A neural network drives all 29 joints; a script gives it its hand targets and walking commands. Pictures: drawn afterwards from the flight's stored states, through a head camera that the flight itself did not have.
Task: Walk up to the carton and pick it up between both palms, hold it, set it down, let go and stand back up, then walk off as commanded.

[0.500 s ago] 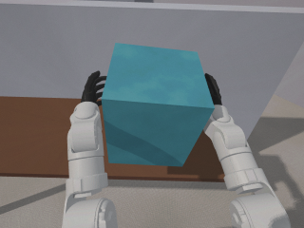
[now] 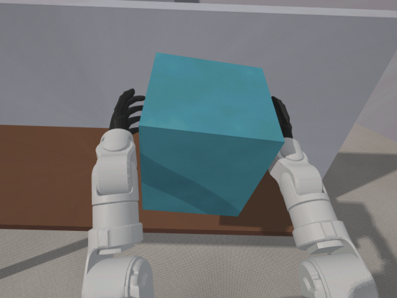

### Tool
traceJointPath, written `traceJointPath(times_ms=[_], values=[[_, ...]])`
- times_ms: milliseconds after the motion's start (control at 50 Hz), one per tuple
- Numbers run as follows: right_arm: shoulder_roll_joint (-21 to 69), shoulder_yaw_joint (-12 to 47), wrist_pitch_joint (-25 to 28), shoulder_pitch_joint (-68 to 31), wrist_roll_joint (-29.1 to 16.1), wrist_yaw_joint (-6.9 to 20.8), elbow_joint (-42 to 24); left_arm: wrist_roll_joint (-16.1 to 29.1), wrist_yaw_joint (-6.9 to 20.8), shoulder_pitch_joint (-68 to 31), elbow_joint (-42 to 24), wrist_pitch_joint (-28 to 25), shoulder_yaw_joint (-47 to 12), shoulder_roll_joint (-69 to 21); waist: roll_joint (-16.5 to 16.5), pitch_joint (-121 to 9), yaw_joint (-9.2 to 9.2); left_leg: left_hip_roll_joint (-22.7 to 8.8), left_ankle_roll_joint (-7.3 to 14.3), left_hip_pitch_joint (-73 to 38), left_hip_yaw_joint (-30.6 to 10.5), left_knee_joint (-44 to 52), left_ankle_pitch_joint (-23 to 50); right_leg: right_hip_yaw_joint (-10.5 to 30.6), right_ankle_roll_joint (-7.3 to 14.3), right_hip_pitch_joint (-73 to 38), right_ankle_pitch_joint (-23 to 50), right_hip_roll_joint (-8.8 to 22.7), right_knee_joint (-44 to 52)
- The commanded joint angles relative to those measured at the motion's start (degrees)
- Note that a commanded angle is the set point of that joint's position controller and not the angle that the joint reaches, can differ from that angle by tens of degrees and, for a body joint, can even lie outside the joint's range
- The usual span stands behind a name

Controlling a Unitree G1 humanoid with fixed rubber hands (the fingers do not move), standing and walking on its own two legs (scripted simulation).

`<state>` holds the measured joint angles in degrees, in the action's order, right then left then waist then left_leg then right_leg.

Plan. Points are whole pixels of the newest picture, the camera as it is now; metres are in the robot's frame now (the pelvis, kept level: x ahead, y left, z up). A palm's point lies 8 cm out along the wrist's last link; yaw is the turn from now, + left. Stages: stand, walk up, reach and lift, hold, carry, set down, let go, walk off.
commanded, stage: hold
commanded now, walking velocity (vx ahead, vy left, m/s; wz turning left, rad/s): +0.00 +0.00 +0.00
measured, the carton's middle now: (200, 141) +0.38 -0.01 +0.15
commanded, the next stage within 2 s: none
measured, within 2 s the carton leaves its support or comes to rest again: neither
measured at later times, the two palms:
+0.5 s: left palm (105, 140) +0.35 +0.17 +0.19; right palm (264, 136) +0.35 -0.13 +0.18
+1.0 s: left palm (120, 135) +0.35 +0.14 +0.20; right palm (277, 137) +0.35 -0.16 +0.18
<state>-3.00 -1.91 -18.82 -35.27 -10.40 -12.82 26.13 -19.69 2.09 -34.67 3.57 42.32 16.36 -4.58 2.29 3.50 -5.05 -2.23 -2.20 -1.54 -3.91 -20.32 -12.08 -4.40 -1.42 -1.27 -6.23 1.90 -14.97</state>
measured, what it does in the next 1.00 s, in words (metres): stands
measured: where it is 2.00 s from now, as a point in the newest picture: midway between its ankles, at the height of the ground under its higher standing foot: outside the picture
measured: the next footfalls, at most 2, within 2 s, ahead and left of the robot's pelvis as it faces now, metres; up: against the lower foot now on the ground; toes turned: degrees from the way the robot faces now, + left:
none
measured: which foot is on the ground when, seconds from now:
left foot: down 0.00-1.00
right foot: down 0.00-1.00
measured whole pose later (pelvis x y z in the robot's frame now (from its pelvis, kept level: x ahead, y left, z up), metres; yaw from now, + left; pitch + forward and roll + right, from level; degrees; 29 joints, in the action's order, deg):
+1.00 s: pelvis +0.01 +0.00 +0.00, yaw +0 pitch -11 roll -1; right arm -4.2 2.4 -20.0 -33.9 -12.6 -15.1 23.0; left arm -20.4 4.0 -31.7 0.2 42.4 17.9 -5.5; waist 1.4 4.5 -5.1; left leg -2.4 -2.0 -3.7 -3.8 -19.1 -12.1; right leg -4.3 -1.5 -3.1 -6.6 1.7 -14.3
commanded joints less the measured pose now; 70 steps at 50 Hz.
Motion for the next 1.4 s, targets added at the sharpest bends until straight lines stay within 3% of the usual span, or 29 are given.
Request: traceJointPath(times_ms=[0, 60, 100, 140, 180, 200, 240, 300, 340, 400, 480, 500, 620, 740, 760, 860, 880, 900, 940, 980, 1080, 1120, 1200, 1240, 1280, 1300, 1320, 1340, 1380], values=[[33.9, 22.7, 4.0, -49.0, -3.5, 7.2, -17.1, 5.5, 9.8, -31.4, -0.5, -2.4, -21.1, -26.2, 1.3, -18.5, 2.72, 6.5, 2.4, 6.0, 5.8, 5.4, 10.0, -1.7, -0.8, -14.3, 5.0, -4.2, 0.5], [37.3, 27.8, 6.0, -51.2, -6.7, 5.8, -28.8, 11.0, 9.5, -34.0, -9.9, -4.9, -26.6, -28.4, 1.5, -33.5, 2.18, 7.1, 1.9, 0.9, 5.9, 1.9, 21.8, -1.5, -2.0, -19.0, 17.9, -4.8, -1.8], [36.9, 29.1, 5.9, -51.0, -8.1, 5.5, -29.7, 12.1, 8.2, -34.2, -11.5, -5.9, -29.6, -29.7, -0.4, -36.2, 2.19, 6.9, 0.6, -0.8, 4.9, 0.2, 27.5, -1.5, -1.7, -18.1, 21.0, -5.7, -2.4], [36.3, 28.5, 5.7, -49.3, -6.9, 5.4, -28.5, 13.0, 7.2, -36.1, -10.8, -7.1, -30.2, -28.7, -2.2, -35.2, 1.99, 6.9, 0.7, -0.9, 4.8, 0.2, 23.2, -1.3, -1.2, -14.4, 17.4, -5.4, -1.6], [34.9, 27.7, 5.2, -50.3, -5.9, 5.5, -27.3, 12.3, 7.4, -35.3, -8.9, -6.3, -28.4, -26.9, 0.4, -28.5, 2.29, 6.2, 1.5, 2.2, 4.6, 1.5, 18.3, -1.7, -1.2, -12.2, 12.4, -5.4, -1.0], [34.9, 26.7, 4.6, -47.3, -5.2, 5.3, -24.5, 11.6, 7.7, -35.8, -8.7, -6.1, -28.4, -26.2, -1.3, -27.8, 1.37, 6.6, 1.6, 2.3, 5.1, 1.9, 16.3, -1.5, -1.2, -12.8, 11.5, -4.8, -0.7], [32.9, 24.2, 4.0, -46.1, -3.3, 5.9, -20.9, 8.0, 8.2, -33.2, -4.5, -4.4, -25.0, -25.0, -0.6, -20.8, 1.47, 6.2, 2.1, 4.5, 5.1, 4.0, 10.7, -2.1, -0.6, -11.3, 5.9, -4.3, 0.4], [32.8, 21.3, 3.4, -47.1, -2.5, 5.8, -17.8, 8.3, 9.9, -34.4, -1.7, -3.5, -23.6, -24.8, 0.5, -17.2, -0.12, 6.3, 2.6, 6.3, 5.4, 5.3, 5.6, -1.6, -0.5, -11.1, 2.1, -3.8, 1.6], [33.5, 21.2, 3.7, -47.3, -2.4, 6.2, -16.5, 8.5, 9.9, -36.9, -3.0, -4.2, -24.8, -26.7, -1.1, -18.4, 0.05, 6.0, 1.6, 6.4, 5.0, 5.2, 7.6, -2.0, -0.2, -11.6, 2.1, -4.4, 0.9], [33.4, 20.0, 4.4, -44.8, -2.2, 6.2, -16.0, 11.0, 9.6, -37.4, -6.6, -4.7, -28.6, -30.1, -5.3, -23.6, -2.25, 5.6, -0.4, 2.7, 5.2, 4.1, 11.5, -2.4, -0.3, -11.1, 4.6, -4.5, -0.2], [30.8, 17.5, 5.4, -47.8, -0.8, 7.1, -14.6, 11.6, 8.6, -39.9, -4.1, -5.3, -29.4, -30.6, -7.7, -23.4, -2.24, 3.8, -2.1, 2.8, 4.3, 4.4, 11.0, -2.7, 0.9, -8.9, 0.2, -5.4, -0.4], [30.0, 17.6, 6.2, -46.6, -1.1, 7.4, -15.2, 12.3, 8.4, -38.9, -5.8, -5.1, -31.9, -32.4, -10.7, -26.2, -3.13, 3.8, -3.4, 0.8, 4.1, 3.6, 15.0, -3.1, 1.0, -9.6, 2.9, -5.6, -1.3], [30.7, 19.7, 6.6, -50.2, -2.2, 8.0, -16.7, 11.1, 7.5, -37.6, -4.0, -4.8, -30.2, -31.6, -6.8, -23.7, -0.79, 4.3, -2.3, 1.5, 4.3, 2.9, 16.4, -2.6, 0.7, -9.6, 1.9, -5.5, -0.3], [34.1, 26.5, 5.7, -46.7, -7.0, 5.8, -25.3, 9.7, 7.9, -31.7, -9.6, -4.6, -28.6, -28.5, -2.3, -27.7, 1.06, 6.4, -0.6, -1.6, 4.9, -0.6, 30.2, -1.4, -0.9, -16.5, 17.4, -5.7, -1.7], [33.6, 27.9, 6.0, -48.9, -7.6, 5.8, -29.1, 11.6, 7.5, -32.0, -11.5, -5.0, -30.5, -29.2, -1.1, -31.5, 1.04, 6.5, -0.6, -2.3, 4.6, -0.7, 29.8, -2.0, -1.1, -16.6, 18.0, -6.0, -1.7], [32.2, 27.6, 3.2, -42.8, -7.4, 5.1, -22.6, 6.7, 8.7, -26.8, -7.7, -3.0, -24.4, -25.0, -0.4, -21.0, 2.27, 6.6, 0.8, 1.5, 5.1, 1.8, 21.6, -0.9, -1.5, -15.9, 17.9, -5.0, -1.3], [32.1, 27.5, 3.8, -46.6, -6.5, 5.3, -25.2, 7.7, 9.0, -29.8, -7.7, -3.3, -24.3, -24.4, 1.7, -22.3, 2.50, 6.7, 1.5, 2.0, 4.8, 2.6, 18.8, -1.4, -1.4, -15.4, 15.7, -4.7, -0.6], [32.6, 27.2, 3.4, -43.5, -6.3, 5.5, -21.7, 6.9, 9.2, -29.5, -8.6, -3.7, -24.2, -24.6, 0.1, -22.3, 2.29, 6.7, 1.3, 1.9, 5.3, 2.6, 19.4, -1.2, -1.3, -16.1, 15.9, -4.7, -1.0], [33.3, 27.5, 3.5, -44.9, -7.1, 5.0, -24.5, 8.4, 9.7, -29.8, -8.9, -3.2, -24.2, -24.9, 2.1, -22.5, 1.91, 6.6, 1.6, 1.7, 5.1, 2.7, 19.7, -1.4, -1.6, -15.6, 17.5, -4.8, -0.9], [33.9, 26.3, 3.3, -43.9, -6.1, 4.9, -21.7, 7.0, 10.1, -30.3, -8.1, -3.0, -24.2, -25.6, -0.2, -20.6, 1.50, 6.9, 1.2, 2.4, 5.8, 3.4, 16.8, -1.5, -1.5, -14.6, 13.3, -4.4, -0.1], [33.1, 23.6, 4.6, -46.7, -5.2, 5.3, -24.6, 11.7, 9.5, -36.5, -9.4, -4.5, -29.6, -27.6, -3.4, -24.8, -0.78, 6.1, -0.3, 1.3, 5.0, 2.4, 16.9, -1.7, -0.2, -11.8, 8.5, -5.1, -0.1], [32.7, 21.9, 4.5, -46.2, -3.1, 5.9, -20.8, 12.4, 9.0, -38.2, -8.2, -5.0, -31.1, -29.4, -5.3, -23.5, -2.54, 5.2, -1.1, 1.0, 4.8, 2.6, 14.6, -2.5, 0.5, -8.9, 4.9, -5.1, 0.4], [30.1, 18.9, 5.4, -45.4, -1.7, 7.3, -16.7, 12.5, 8.1, -39.3, -8.5, -4.9, -32.7, -31.8, -9.8, -24.9, -2.70, 3.6, -3.2, 0.9, 4.0, 4.3, 11.3, -3.4, 1.5, -8.3, 0.4, -5.7, -1.0], [30.1, 18.1, 6.1, -47.6, -0.5, 7.8, -16.4, 13.1, 7.6, -41.3, -5.7, -5.8, -32.2, -32.1, -9.4, -24.1, -2.97, 3.5, -2.9, 4.0, 3.7, 4.8, 8.2, -3.0, 1.5, -8.7, -0.7, -5.6, -1.5], [30.7, 19.1, 6.3, -49.0, -1.3, 8.0, -16.5, 11.2, 7.8, -38.0, -3.7, -5.0, -30.1, -31.0, -7.3, -22.8, -0.79, 4.2, -1.8, 4.1, 4.7, 4.3, 9.9, -2.6, 1.1, -9.4, -0.6, -5.2, -0.7], [29.9, 18.2, 6.7, -48.3, -0.9, 8.1, -16.7, 12.1, 7.7, -38.4, -4.6, -5.1, -31.2, -31.8, -8.5, -24.2, -2.33, 4.0, -2.5, 3.2, 3.7, 4.3, 11.0, -2.7, 1.0, -9.6, 1.1, -5.3, -1.1], [30.5, 19.0, 6.7, -50.3, -1.1, 8.0, -17.3, 12.0, 7.7, -38.4, -2.8, -5.0, -30.8, -31.8, -7.6, -24.0, -2.03, 3.9, -2.0, 2.3, 4.0, 3.8, 11.3, -2.6, 1.1, -8.7, 0.7, -5.3, -0.8], [30.7, 20.2, 6.6, -49.5, -1.6, 8.2, -16.6, 11.4, 7.4, -37.1, -3.5, -5.1, -30.2, -32.2, -7.2, -26.0, -0.47, 3.7, -1.7, 0.5, 4.0, 3.8, 13.1, -2.8, 0.8, -9.2, 1.3, -5.5, -0.7], [30.4, 19.8, 6.5, -50.1, -1.5, 8.0, -17.1, 10.0, 7.5, -35.8, -1.9, -4.6, -28.2, -30.6, -5.3, -24.9, 0.06, 4.6, -0.8, 2.0, 5.1, 3.8, 11.4, -2.7, 0.7, -9.7, 1.1, -5.2, 0.0]])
